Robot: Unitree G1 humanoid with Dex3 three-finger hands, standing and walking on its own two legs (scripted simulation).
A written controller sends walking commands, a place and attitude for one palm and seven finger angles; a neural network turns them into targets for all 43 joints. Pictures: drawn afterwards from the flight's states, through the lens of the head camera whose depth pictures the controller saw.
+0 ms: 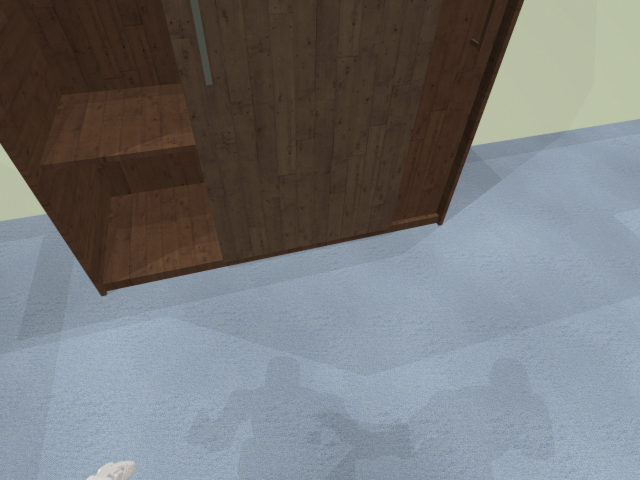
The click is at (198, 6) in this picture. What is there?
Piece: wardrobe's sliding door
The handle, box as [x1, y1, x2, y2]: [190, 0, 212, 84]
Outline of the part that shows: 190,0 206,84 212,84 197,0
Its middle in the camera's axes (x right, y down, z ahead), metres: -0.29 -0.49 +0.90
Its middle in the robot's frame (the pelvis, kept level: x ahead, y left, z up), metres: +1.00 +0.35 +0.15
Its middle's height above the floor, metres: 0.92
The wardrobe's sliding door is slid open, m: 0.45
